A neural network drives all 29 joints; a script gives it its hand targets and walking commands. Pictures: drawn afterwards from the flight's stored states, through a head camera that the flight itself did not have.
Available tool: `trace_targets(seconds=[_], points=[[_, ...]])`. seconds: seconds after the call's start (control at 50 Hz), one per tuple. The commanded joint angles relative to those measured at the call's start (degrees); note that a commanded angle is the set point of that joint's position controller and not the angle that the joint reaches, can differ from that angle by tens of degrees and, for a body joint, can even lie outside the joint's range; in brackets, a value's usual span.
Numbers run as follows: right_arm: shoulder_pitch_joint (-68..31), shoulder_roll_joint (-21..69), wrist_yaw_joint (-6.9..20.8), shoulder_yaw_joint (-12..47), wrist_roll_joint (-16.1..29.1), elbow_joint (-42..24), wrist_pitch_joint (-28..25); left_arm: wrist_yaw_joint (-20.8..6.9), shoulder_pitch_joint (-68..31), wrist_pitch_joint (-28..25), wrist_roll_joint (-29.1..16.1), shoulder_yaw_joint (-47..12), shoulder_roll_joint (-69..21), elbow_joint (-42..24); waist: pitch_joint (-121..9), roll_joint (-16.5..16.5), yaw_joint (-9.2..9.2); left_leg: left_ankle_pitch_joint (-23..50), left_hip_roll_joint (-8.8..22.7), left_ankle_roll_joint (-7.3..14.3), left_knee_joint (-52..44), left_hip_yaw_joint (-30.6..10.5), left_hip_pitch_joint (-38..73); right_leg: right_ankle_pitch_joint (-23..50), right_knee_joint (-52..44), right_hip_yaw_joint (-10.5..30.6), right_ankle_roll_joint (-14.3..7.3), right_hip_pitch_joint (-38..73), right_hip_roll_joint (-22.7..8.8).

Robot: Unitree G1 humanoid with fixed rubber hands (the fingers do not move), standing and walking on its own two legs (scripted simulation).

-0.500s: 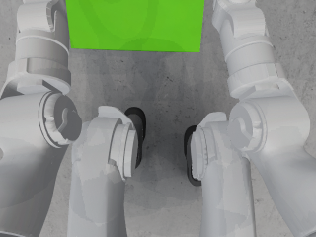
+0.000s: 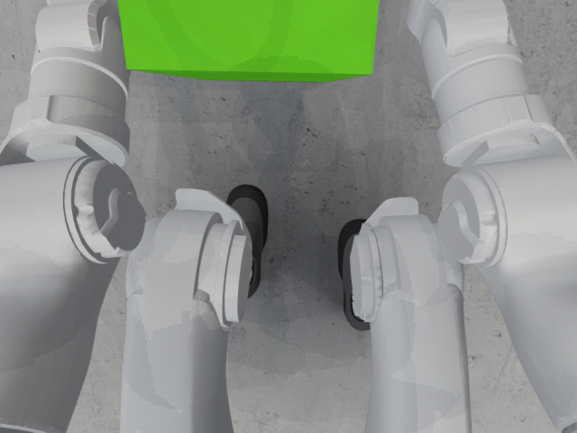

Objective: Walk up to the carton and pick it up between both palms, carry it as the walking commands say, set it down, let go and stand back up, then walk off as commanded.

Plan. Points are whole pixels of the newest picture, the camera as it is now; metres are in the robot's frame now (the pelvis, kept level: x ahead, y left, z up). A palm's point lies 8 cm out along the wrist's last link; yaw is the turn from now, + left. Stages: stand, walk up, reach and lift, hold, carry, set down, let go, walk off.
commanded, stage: set down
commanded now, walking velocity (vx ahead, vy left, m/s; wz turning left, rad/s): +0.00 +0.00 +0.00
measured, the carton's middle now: out of the picture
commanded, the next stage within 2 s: let go in 1.60 s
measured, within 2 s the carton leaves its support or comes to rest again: neither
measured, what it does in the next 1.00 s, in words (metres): rises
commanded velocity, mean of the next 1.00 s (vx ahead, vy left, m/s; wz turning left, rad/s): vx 0.00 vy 0.00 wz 0.00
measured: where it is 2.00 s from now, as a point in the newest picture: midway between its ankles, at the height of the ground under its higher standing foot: (302, 276)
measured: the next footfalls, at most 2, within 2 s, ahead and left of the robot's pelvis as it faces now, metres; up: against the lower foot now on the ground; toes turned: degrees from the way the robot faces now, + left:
none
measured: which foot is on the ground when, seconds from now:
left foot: down 0.00-1.00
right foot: down 0.00-1.00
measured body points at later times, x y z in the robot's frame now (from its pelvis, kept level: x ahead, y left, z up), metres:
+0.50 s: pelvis +0.00 +0.00 +0.03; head +0.37 +0.02 +0.28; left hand +0.56 +0.24 -0.11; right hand +0.60 -0.09 -0.12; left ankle +0.13 +0.11 -0.33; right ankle +0.08 -0.10 -0.33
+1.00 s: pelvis +0.01 +0.01 +0.15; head +0.35 +0.03 +0.45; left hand +0.55 +0.25 +0.04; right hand +0.60 -0.11 +0.03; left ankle +0.13 +0.11 -0.33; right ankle +0.08 -0.10 -0.33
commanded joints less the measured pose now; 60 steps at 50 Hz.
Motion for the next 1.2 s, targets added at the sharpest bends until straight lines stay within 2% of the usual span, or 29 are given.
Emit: trace_targets(seconds=[0.0,0.08,0.2,0.38,0.56,0.7,1.02,1.18], points=[[-17.55,-6.64,-1.27,3.21,4.19,-4.20,-1.29,2.07,-13.13,-2.54,-3.01,-3.15,7.90,-2.81,-67.85,-6.17,2.84,22.96,-1.84,-0.84,-5.54,-2.18,37.98,21.96,-13.34,2.04,1.97,19.78,-2.30],[-19.26,-7.09,-0.58,6.61,8.64,-2.46,-1.35,2.35,-14.75,-3.17,-6.32,-6.19,9.57,-2.31,-68.27,-5.14,4.40,24.11,-1.08,-0.59,-5.71,-2.57,38.20,21.38,-13.91,2.53,1.60,16.87,-2.78],[-18.98,-7.86,0.42,6.63,9.55,0.18,-0.99,1.82,-14.89,-2.89,-7.83,-7.38,9.71,-1.80,-67.18,-4.57,4.22,22.52,-0.68,-0.69,-6.80,-2.62,37.25,18.99,-15.10,2.09,1.16,14.53,-3.18],[-18.75,-10.35,-2.59,4.67,8.76,-9.72,0.25,3.97,-13.57,-0.64,-9.26,-8.37,10.86,-12.04,-91.37,-4.14,2.77,28.64,-2.06,-0.30,-10.14,-1.04,52.19,22.26,-18.44,-0.29,1.34,24.12,-2.32],[-12.25,-8.62,-2.31,0.62,6.41,-9.12,2.35,4.13,-8.00,2.37,-5.89,-6.56,7.16,-14.02,-88.11,-1.83,1.43,23.95,-2.68,-0.88,-17.94,-0.60,50.87,17.88,-25.87,-1.30,1.11,19.44,-2.03],[-9.72,-7.16,-1.54,-1.36,4.35,-9.84,3.21,3.62,-5.48,3.76,-3.77,-4.92,5.71,-16.68,-88.82,-1.87,1.64,22.75,-3.28,-1.05,-25.03,-0.40,52.20,17.14,-32.41,-1.58,0.98,21.63,-1.59],[-1.69,-5.60,-0.08,-4.38,1.24,-16.01,3.60,2.20,3.31,5.18,-1.44,-2.92,3.60,-23.67,-95.68,-2.71,0.92,32.57,-4.02,-1.82,-40.81,-0.89,65.62,25.33,-48.57,-1.61,1.75,34.40,-1.00],[1.55,-4.78,1.11,-5.26,0.38,-16.75,2.89,1.33,5.90,4.50,-0.20,-2.67,2.56,-23.91,-94.15,-2.42,0.79,35.92,-3.50,-1.97,-50.46,-1.75,73.53,28.19,-59.00,-0.83,1.76,40.53,-1.41]])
